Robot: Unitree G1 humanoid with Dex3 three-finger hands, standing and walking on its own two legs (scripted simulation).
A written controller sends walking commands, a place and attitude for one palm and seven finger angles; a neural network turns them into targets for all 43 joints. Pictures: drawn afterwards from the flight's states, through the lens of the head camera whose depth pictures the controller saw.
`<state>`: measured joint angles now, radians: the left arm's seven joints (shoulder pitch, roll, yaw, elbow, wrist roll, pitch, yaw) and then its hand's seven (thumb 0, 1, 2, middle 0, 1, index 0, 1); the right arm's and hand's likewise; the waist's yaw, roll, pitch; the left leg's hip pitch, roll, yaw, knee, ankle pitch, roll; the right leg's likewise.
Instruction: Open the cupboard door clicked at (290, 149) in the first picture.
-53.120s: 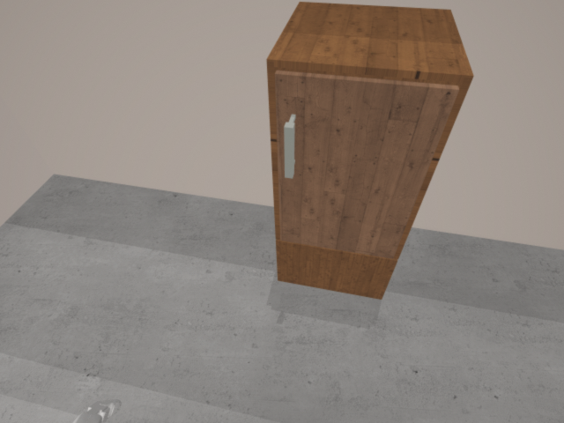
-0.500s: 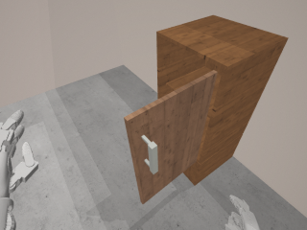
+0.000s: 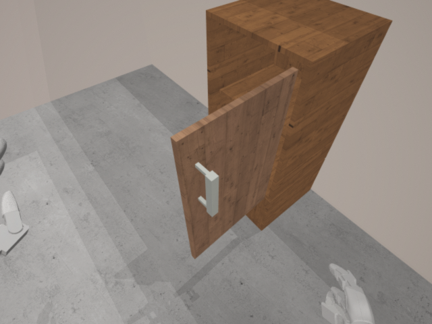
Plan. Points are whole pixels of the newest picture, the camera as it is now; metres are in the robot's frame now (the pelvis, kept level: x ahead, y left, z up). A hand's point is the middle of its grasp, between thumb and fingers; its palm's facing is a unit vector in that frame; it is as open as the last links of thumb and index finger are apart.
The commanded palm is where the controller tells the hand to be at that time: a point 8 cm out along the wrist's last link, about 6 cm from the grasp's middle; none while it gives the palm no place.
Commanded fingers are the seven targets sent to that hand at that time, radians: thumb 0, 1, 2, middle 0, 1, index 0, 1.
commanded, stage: step back with the hand held close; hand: left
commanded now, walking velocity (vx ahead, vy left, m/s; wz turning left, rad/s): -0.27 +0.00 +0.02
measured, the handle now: (206, 190) +0.41 +0.06 -0.04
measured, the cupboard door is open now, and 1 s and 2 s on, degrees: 93 93 93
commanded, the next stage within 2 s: stop stepping back and stand still in 1.16 s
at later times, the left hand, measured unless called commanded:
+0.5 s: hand (3, 261) +0.16 +0.27 +0.17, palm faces +0.48 -0.72 -0.50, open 7.4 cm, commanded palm +0.09 +0.30 +0.18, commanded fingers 0.00 0.90 0.90 -0.20 -0.30 -0.20 -0.30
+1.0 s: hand (21, 295) +0.12 +0.23 +0.16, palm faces +0.35 -0.80 -0.49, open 7.4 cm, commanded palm +0.05 +0.28 +0.18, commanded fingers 0.00 0.90 0.90 -0.20 -0.30 -0.20 -0.30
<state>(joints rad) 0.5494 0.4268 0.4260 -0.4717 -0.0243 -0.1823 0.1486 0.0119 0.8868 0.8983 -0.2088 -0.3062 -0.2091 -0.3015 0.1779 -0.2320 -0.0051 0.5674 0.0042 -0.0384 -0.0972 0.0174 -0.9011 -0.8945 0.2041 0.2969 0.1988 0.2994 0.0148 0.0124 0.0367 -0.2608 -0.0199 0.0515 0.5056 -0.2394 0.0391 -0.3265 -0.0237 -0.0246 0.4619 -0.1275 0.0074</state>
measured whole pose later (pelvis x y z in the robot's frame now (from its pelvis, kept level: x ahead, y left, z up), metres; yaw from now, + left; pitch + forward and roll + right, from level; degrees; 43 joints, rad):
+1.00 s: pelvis -0.09 -0.02 +0.00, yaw +1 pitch +4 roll -1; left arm 0.53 0.45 0.40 -0.53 -0.01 -0.23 0.13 0.01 0.89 0.90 -0.21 -0.31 -0.21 -0.30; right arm 0.11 -0.18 0.00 0.63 0.00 -0.10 -0.07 0.02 -0.90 -0.89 0.21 0.30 0.20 0.30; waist 0.00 -0.05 0.00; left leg -0.46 -0.02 0.01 0.70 -0.32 0.00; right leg -0.27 0.09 0.08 0.47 -0.27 -0.04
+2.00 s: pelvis -0.28 -0.05 +0.00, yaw +0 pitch -2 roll +1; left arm 0.53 0.41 0.40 -0.44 -0.02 -0.22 0.15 0.01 0.89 0.90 -0.21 -0.31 -0.21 -0.30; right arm 0.27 -0.20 0.00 0.67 0.00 -0.15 -0.07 0.02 -0.90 -0.89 0.20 0.30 0.20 0.30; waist -0.02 -0.01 -0.03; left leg -0.23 0.04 0.08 0.54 -0.27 -0.01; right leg -0.20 0.01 -0.05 0.56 -0.33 -0.04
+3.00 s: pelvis -0.32 -0.02 +0.00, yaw +0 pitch +0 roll +0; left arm 0.27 0.24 0.00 0.68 0.04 0.05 -0.01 0.01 0.91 0.90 -0.20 -0.30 -0.19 -0.30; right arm 0.14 -0.29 0.00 0.88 -0.02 -0.01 0.02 0.01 -0.90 -0.89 0.21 0.30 0.20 0.30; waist -0.03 0.03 0.04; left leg -0.32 0.00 0.09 0.53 -0.20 0.04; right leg -0.30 -0.03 -0.04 0.57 -0.26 0.00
